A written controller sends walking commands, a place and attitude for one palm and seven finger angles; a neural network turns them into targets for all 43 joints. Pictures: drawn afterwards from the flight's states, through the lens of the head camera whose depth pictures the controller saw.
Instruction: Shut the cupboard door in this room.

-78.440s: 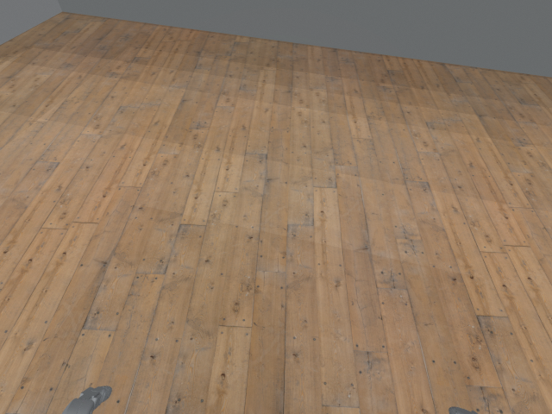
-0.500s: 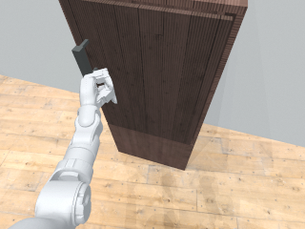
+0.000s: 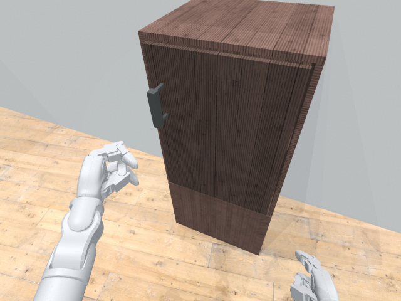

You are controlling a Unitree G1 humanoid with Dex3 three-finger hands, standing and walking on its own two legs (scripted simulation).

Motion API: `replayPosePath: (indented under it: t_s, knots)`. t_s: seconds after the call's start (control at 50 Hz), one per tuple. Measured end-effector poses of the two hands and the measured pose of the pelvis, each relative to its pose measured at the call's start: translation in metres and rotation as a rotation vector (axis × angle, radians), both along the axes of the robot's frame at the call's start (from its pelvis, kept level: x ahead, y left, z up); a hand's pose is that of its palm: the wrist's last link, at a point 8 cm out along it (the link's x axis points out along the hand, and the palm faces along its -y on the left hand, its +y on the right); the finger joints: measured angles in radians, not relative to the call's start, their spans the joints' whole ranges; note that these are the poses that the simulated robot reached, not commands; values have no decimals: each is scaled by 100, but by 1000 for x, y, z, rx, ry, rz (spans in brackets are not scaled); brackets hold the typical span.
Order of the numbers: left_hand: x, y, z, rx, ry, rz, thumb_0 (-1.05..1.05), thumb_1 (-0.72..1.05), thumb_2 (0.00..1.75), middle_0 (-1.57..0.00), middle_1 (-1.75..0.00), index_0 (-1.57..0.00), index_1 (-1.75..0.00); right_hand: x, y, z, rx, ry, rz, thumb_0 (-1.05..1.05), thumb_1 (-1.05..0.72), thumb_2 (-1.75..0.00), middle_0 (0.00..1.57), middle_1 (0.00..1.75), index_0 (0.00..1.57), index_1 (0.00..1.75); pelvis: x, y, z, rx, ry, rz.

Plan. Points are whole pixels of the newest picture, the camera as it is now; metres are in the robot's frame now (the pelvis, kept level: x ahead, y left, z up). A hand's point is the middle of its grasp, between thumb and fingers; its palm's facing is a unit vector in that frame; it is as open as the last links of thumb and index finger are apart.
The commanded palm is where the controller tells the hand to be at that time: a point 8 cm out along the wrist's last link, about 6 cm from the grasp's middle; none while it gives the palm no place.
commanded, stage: draw the hand back to the body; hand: left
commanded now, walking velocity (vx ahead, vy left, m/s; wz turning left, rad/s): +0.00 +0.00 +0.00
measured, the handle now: (159, 105) +0.63 +0.16 +0.07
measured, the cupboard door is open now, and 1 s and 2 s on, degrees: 0 0 0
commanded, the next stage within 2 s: step back with the hand held close in 0.88 s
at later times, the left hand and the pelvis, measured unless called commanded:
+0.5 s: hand (16, 212) +0.21 +0.29 +0.16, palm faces +0.43 -0.81 -0.40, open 6.1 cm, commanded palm +0.16 +0.33 +0.18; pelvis +0.02 +0.03 +0.01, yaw +1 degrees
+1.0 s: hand (17, 209) +0.21 +0.29 +0.17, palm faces +0.45 -0.80 -0.41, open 7.4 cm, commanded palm +0.16 +0.32 +0.18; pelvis +0.02 +0.02 +0.01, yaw +1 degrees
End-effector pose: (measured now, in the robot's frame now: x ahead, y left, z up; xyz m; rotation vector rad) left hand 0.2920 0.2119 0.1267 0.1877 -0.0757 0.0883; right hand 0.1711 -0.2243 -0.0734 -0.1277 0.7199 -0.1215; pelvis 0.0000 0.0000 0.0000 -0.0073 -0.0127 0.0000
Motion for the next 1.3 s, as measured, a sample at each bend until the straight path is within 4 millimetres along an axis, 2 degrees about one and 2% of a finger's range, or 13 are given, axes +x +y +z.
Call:
replayPosePath:
  t_s: [0.12, 0.26, 0.44, 0.58, 0.66, 0.78, 0.96, 1.12, 1.3]
  knots:
    - [-36, 34, 12, 55, -19, 94, 2, 90, 90, -96, -112, -95, -112, 8, 20, 4, -1, -8, 53, 1, -91, -90, 20, 30, 20, 30, 3, 10, 6, -5, -35, 8]
    - [-71, 63, 29, 113, -56, 172, 2, 90, 90, -77, -92, -76, -91, 15, 37, 1, 2, -1, 90, 1, -91, -90, 20, 30, 20, 30, 10, 20, 9, -8, -49, 13]
    - [-111, 104, 45, 212, -56, 307, 2, 90, 90, -53, -65, -52, -64, 24, 42, 2, -5, -10, 99, 1, -91, -90, 20, 30, 20, 30, 19, 27, 9, -14, -47, 16]
    - [-142, 126, 62, 298, -69, 406, 2, 90, 90, -34, -45, -34, -44, 33, 42, 4, -17, -35, 109, 1, -91, -90, 20, 30, 20, 30, 23, 30, 8, -18, -44, 23]
    - [-144, 127, 58, 274, -68, 438, 2, 90, 90, -27, -38, -27, -37, 36, 42, 3, -28, -35, 126, 1, -91, -90, 20, 30, 20, 30, 20, 31, 8, -15, -43, 32]
    - [-133, 117, 48, 230, -53, 405, 2, 90, 90, -23, -33, -22, -32, 33, 41, 4, -34, -37, 121, 1, -91, -90, 20, 30, 20, 30, 20, 28, 8, -12, -39, 28]
    - [-125, 109, 60, 267, -93, 365, 2, 89, 90, -21, -31, -21, -30, 28, 33, 4, -27, -44, 94, 1, -91, -90, 20, 30, 20, 30, 23, 22, 8, -12, -44, 16]
    - [-125, 112, 61, 313, -90, 375, 2, 89, 90, -21, -31, -21, -30, 21, 18, -4, -34, 2, 60, 1, -91, -90, 20, 30, 20, 30, 21, 18, 6, -18, 2, 25]
    - [-132, 109, 56, 348, -83, 319, 2, 89, 90, -21, -30, -21, -30, 4, 0, -11, -82, 59, -17, 1, -91, -90, 20, 30, 20, 30, 10, 26, -1, -12, 36, 24]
